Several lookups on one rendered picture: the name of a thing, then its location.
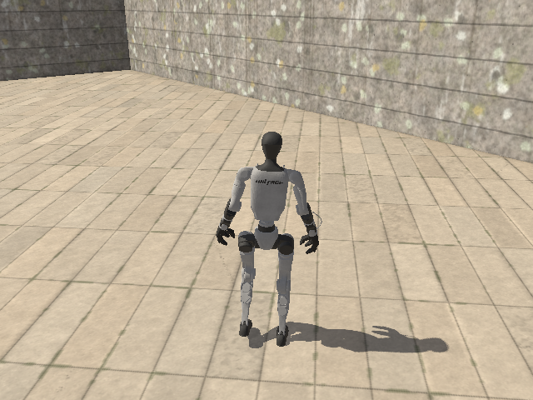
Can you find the robot left forearm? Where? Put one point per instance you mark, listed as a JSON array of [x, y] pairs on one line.
[[227, 218]]

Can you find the robot left hand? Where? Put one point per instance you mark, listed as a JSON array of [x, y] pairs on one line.
[[225, 233]]

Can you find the left robot foot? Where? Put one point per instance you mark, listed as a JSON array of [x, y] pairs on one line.
[[244, 329]]

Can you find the robot right hand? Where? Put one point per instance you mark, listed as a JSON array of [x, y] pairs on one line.
[[312, 241]]

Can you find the robot right thigh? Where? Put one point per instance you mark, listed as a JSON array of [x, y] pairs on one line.
[[285, 247]]

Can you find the right robot upper arm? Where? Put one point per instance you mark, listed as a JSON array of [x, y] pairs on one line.
[[295, 177]]

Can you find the robot right forearm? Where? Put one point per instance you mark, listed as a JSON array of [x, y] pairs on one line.
[[309, 222]]

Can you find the left robot upper arm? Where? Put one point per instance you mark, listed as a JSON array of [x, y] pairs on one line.
[[243, 174]]

